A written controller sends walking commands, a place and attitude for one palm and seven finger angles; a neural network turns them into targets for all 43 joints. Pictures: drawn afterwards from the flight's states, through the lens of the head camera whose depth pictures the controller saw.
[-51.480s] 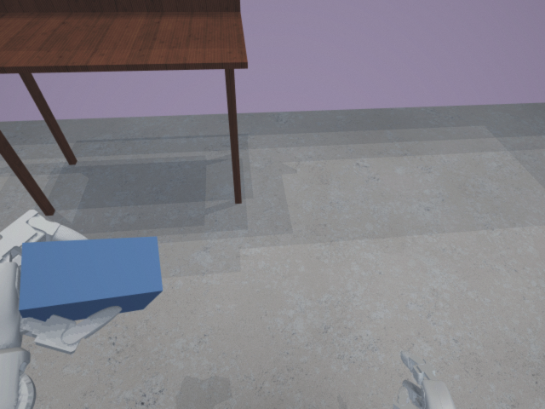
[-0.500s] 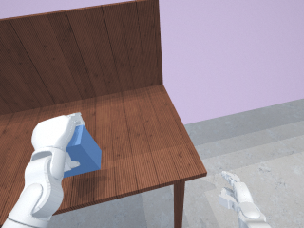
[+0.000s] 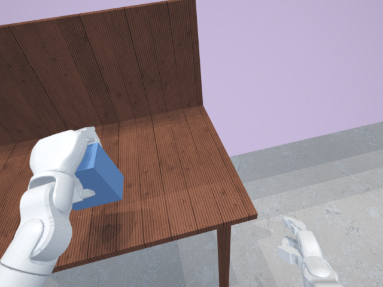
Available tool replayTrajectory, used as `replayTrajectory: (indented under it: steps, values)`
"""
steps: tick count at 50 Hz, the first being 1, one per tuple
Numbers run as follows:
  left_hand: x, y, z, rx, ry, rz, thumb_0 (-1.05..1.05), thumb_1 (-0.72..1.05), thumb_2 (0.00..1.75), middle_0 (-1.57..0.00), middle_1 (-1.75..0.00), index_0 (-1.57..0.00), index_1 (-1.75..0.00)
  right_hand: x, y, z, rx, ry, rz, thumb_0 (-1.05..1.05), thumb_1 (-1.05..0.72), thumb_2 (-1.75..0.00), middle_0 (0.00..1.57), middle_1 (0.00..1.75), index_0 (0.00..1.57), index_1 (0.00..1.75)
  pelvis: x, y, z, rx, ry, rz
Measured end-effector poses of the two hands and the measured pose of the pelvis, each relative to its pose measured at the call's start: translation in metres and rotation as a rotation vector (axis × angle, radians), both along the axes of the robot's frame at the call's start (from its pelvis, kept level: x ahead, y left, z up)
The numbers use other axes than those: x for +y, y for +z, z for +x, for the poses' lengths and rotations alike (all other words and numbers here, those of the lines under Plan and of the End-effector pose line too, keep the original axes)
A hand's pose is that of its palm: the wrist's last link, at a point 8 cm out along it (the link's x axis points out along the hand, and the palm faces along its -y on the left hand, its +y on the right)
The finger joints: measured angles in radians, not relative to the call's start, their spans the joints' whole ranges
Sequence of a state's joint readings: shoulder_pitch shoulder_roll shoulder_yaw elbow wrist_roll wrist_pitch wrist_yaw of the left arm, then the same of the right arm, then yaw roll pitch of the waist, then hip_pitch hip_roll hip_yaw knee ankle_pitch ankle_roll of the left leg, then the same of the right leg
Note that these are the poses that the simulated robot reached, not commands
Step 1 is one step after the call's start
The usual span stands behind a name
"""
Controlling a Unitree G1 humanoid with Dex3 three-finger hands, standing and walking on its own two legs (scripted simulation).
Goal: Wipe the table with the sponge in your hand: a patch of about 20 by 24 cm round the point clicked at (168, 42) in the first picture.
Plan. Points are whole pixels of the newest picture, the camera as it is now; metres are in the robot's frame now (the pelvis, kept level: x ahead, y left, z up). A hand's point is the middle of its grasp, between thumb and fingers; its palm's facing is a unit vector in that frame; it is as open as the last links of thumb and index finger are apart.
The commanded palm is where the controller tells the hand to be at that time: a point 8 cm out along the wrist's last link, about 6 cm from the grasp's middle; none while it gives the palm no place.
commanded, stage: lift the sponge slowly off the table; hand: left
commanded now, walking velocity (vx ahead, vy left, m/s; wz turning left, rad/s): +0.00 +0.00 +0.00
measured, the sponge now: (91, 183) +0.26 +0.27 +0.12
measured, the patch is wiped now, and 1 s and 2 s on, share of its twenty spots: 1.00 1.00 1.00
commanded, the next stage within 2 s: bring the sponge back beside the body in 0.02 s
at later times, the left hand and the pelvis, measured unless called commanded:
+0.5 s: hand (76, 177) +0.24 +0.27 +0.16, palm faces +0.16 -0.13 -0.98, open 10.1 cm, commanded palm +0.20 +0.27 +0.23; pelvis +0.01 +0.00 +0.00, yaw +0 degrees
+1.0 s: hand (67, 193) +0.21 +0.28 +0.15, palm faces +0.14 -0.13 -0.98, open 10.1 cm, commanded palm +0.17 +0.27 +0.22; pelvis +0.00 +0.00 +0.00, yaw +0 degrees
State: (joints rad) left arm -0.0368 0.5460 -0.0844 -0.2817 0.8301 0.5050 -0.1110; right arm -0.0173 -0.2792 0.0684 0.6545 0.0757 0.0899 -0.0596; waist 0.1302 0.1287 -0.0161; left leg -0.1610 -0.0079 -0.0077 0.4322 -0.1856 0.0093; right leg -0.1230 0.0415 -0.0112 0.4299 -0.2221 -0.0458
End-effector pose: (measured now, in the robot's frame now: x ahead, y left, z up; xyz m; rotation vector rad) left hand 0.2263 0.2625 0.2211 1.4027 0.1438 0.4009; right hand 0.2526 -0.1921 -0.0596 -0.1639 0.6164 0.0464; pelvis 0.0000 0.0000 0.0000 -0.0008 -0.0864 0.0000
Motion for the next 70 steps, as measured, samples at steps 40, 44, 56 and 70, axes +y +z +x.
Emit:
replayTrajectory:
  steps: [40,44,56,70]
  values:
    - [0.006,-0.018,-0.024,0.031,0.018,-0.028,-0.01,-0.52,1.06,-0.72,-1.35,-0.75,-1.34,0.012,0.003,0.009,-0.014,0.031,0.017,0.01,-0.9,-0.89,0.2,0.3,0.2,0.3,0.002,0.0,0.007,0.002,-0.003,-0.002]
    - [0.007,-0.02,-0.031,0.035,0.024,-0.03,-0.01,-0.52,1.06,-0.72,-1.35,-0.75,-1.34,0.013,0.003,0.008,-0.011,0.034,0.019,0.01,-0.9,-0.89,0.2,0.3,0.2,0.3,0.003,0.0,0.007,0.001,-0.006,-0.003]
    - [0.011,-0.028,-0.05,0.058,0.033,-0.023,-0.01,-0.52,1.06,-0.72,-1.35,-0.75,-1.34,0.008,0.002,0.002,-0.012,0.027,-0.001,0.01,-0.9,-0.89,0.2,0.3,0.2,0.3,0.002,-0.001,0.003,-0.013,0.0,-0.006]
    - [0.018,-0.037,-0.07,0.09,0.044,-0.01,-0.01,-0.52,1.06,-0.72,-1.35,-0.75,-1.34,0.006,0.002,-0.008,-0.019,0.019,-0.008,0.01,-0.9,-0.89,0.2,0.3,0.2,0.3,0.003,-0.001,-0.002,-0.024,-0.002,-0.009]
